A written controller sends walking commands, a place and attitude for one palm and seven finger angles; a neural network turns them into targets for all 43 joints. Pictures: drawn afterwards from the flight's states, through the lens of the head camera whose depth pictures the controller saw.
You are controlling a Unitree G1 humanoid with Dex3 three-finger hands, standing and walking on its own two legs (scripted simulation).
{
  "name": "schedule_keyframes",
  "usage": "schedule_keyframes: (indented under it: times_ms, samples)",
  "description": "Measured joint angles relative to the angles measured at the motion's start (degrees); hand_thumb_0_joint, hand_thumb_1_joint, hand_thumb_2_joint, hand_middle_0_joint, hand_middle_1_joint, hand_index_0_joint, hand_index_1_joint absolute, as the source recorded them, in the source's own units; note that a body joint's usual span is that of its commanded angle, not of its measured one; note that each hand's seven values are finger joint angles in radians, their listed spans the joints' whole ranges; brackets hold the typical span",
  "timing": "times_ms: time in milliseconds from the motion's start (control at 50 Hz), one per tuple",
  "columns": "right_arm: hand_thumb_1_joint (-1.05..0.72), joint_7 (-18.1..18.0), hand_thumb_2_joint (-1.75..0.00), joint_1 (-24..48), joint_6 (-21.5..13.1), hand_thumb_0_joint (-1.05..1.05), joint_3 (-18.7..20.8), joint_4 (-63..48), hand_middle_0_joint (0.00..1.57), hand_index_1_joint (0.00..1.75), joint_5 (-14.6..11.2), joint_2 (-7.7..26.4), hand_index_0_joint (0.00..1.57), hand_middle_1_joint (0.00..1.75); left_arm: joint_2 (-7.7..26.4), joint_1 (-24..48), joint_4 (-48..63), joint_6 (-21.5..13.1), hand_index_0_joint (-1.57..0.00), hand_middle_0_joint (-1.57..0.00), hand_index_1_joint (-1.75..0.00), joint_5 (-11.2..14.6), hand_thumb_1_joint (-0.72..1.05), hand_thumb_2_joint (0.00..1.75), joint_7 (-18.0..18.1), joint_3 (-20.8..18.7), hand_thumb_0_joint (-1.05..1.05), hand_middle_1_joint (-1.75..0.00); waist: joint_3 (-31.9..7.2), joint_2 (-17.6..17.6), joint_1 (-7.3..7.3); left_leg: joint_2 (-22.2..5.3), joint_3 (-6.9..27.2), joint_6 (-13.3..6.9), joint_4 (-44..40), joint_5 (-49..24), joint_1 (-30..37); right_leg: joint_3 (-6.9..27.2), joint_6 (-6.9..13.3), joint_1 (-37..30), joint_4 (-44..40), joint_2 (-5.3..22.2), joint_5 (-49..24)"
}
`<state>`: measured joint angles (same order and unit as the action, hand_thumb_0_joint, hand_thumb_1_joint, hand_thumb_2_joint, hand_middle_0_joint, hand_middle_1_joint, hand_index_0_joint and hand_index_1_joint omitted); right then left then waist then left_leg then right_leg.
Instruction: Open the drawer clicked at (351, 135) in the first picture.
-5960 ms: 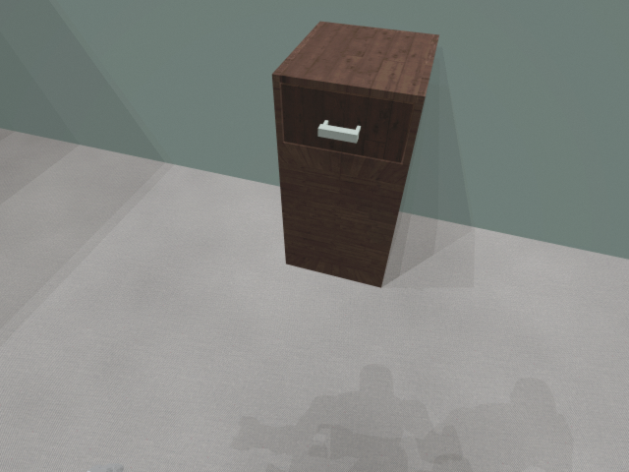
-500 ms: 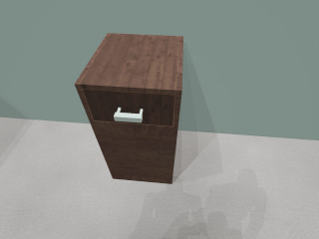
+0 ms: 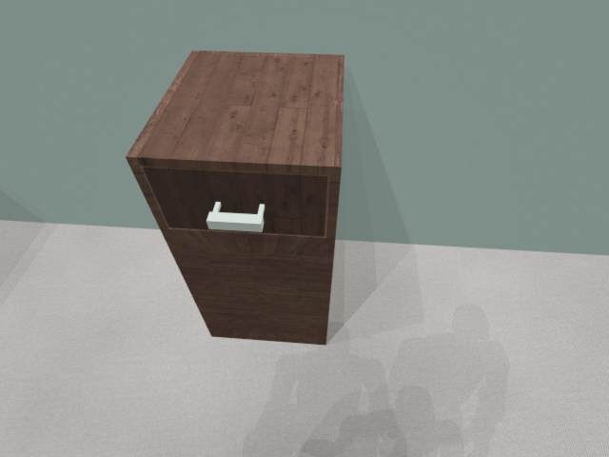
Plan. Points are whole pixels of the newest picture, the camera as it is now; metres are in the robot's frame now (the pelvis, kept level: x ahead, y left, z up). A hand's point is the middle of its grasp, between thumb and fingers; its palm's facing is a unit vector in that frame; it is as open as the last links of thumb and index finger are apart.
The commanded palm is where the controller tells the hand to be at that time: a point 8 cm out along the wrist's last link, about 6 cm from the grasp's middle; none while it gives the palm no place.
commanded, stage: look again from close up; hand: left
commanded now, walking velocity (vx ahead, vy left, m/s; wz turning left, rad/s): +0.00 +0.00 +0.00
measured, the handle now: (237, 214) +0.56 +0.18 -0.08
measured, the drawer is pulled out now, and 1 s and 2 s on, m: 0.00 0.00 0.00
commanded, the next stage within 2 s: shuffle to correct the standing spot in 0.38 s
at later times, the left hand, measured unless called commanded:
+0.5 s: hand out of the picture +0.01 +0.22 -0.18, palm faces +0.02 -0.98 -0.21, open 7.4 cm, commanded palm none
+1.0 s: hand out of the picture +0.02 +0.14 -0.17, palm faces +0.03 -0.99 -0.16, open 7.4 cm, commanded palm none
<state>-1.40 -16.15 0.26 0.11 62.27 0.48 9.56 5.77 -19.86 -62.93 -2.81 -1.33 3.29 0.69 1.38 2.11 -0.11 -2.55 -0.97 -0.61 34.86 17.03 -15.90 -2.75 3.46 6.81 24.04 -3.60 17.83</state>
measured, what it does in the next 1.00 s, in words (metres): stands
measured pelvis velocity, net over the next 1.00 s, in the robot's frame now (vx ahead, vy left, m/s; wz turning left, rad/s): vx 0.04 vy -0.01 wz -0.01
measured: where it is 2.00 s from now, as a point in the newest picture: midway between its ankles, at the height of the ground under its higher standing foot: outside the picture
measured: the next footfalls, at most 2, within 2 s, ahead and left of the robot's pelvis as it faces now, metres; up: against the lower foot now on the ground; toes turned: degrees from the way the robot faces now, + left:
left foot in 1.10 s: +0.07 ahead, +0.12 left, +0.00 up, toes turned -1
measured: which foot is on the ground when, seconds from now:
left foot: down 0.00-0.80, up 0.82-1.00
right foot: down 0.00-1.00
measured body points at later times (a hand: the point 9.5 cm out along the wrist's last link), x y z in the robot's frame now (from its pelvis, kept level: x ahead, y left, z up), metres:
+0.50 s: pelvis +0.00 +0.04 +0.00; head +0.01 +0.04 +0.45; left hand +0.01 +0.27 -0.16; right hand +0.01 -0.19 -0.16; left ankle -0.01 +0.13 -0.74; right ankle -0.06 -0.08 -0.74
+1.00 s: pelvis +0.04 -0.01 +0.00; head +0.06 -0.02 +0.45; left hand +0.02 +0.19 -0.16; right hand +0.04 -0.24 -0.16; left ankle +0.03 +0.12 -0.71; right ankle -0.02 -0.07 -0.74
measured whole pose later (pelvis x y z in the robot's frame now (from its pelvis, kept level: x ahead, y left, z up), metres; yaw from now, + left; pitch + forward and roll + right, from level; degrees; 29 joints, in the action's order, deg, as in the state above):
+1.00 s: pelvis +0.04 -0.01 +0.00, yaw -1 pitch +1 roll +1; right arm -1.7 -15.3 0.5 0.3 62.7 0.1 9.2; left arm 5.5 -19.2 -62.3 -1.7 -1.6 1.8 0.5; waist 1.9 0.0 -0.9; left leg -1.6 -2.9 -0.4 43.0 23.6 -20.2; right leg -6.5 4.7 8.6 26.7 -1.4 19.1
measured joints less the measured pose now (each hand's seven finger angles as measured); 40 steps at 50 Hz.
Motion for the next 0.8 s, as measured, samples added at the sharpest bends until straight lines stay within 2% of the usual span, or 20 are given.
schedule_keyframes:
  times_ms: [60,100,180,340,540,620,720,760,800]
  samples:
    - [-0.92,0.01,-0.9,-0.33,-0.77,0.01,0.09,-1.96,0.2,0.3,0.05,0.42,0.2,0.3,0.52,-0.34,0.76,0.38,-0.2,-0.2,-0.3,0.1,0.91,0.89,-0.3,0.22,0.01,-0.3,-0.46,0.09,0.73,0.12,0.19,0.55,-1.78,1.51,1.31,-0.11,-0.21,1.16,3.3,0.0,2.07]
    - [-0.92,-0.31,-0.9,-0.36,-1.15,0.01,-0.11,-2.28,0.2,0.3,0.21,0.16,0.2,0.3,1.18,0.39,0.97,0.96,-0.2,-0.2,-0.3,0.31,0.9,0.89,-0.36,0.15,0.01,-0.3,-0.74,-0.82,0.7,0.99,-0.02,0.9,-1.96,2.25,1.77,-0.02,-0.69,1.4,4.85,0.95,3.16]
    - [-0.93,-0.64,-0.9,-0.16,-1.11,0.01,-0.63,-2.25,0.2,0.3,0.32,0.19,0.2,0.3,2.28,1.8,1.94,1.78,-0.2,-0.2,-0.3,0.46,0.91,0.89,-0.37,-0.02,0.01,-0.3,-1.18,-1.57,0.06,2.0,-0.67,-0.03,-2.05,2.03,2.62,0.51,-1.57,0.98,5.59,2.02,3.64]
    - [-0.93,-0.43,-0.9,0.1,-1.08,0.01,-1.33,-1.81,0.2,0.3,0.47,0.23,0.2,0.3,4.24,3.38,3.1,2.66,-0.2,-0.2,-0.3,0.49,0.91,0.89,-0.88,-0.27,0.01,-0.3,-1.2,-2.43,-0.17,3.36,-1.46,-1.28,-3.66,1.13,3.36,1.16,-2.73,0.89,5.27,3.43,3.24]
    - [-0.91,-0.26,-0.9,-0.31,-1.28,0.0,-1.65,-0.3,0.2,0.3,0.44,-0.17,0.2,0.3,4.21,2.84,1.85,3.09,-0.2,-0.2,-0.3,0.43,0.91,0.89,-1.31,-0.25,0.01,-0.3,-0.13,-2.67,-0.34,4.45,-2.02,-2.12,-5.75,-0.07,3.81,1.65,-3.56,1.11,4.49,4.53,2.6]
    - [-0.91,-0.31,-0.9,-0.67,-1.02,0.0,-1.19,-0.18,0.2,0.3,0.74,-0.79,0.2,0.3,4.12,1.59,1.31,3.81,-0.2,-0.2,-0.3,-0.17,0.91,0.89,-1.92,-0.58,0.01,-0.3,-0.3,-3.35,-0.35,4.6,-2.76,-2.2,-5.28,0.48,3.36,2.04,-2.55,2.9,7.27,4.84,4.22]
    - [-0.9,-0.7,-0.9,-1.41,-1.12,0.0,-0.16,-1.08,0.2,0.3,1.27,-0.88,0.2,0.3,3.74,0.74,1.11,4.92,-0.2,-0.2,-0.3,-0.71,0.91,0.89,-3.06,-1.42,0.01,-0.3,-0.01,-3.04,0.26,3.12,-3.9,-1.52,-4.32,1.5,2.64,0.14,-1.05,8.8,15.93,4.14,10.19]
    - [-0.9,-0.8,-0.9,-2.11,-1.14,0.0,0.17,-0.97,0.2,0.3,1.33,-0.48,0.2,0.3,3.39,0.83,1.36,4.69,-0.2,-0.2,-0.3,-0.7,0.91,0.89,-3.47,-1.79,0.01,-0.3,0.17,-2.32,0.56,2.32,-3.55,-0.77,-3.59,2.04,2.59,-0.92,-0.95,8.92,13.46,3.81,8.12]
    - [-0.9,-0.8,-0.9,-3.01,-0.97,0.0,0.38,-0.48,0.2,0.3,1.06,-0.02,0.2,0.3,3.1,0.79,1.79,3.73,-0.2,-0.2,-0.3,-0.76,0.91,0.89,-3.49,-2.04,0.01,-0.3,0.18,-1.66,0.4,1.49,-2.94,-0.22,-1.02,3.68,1.92,-1.92,-0.77,7.75,9.76,3.4,1.58]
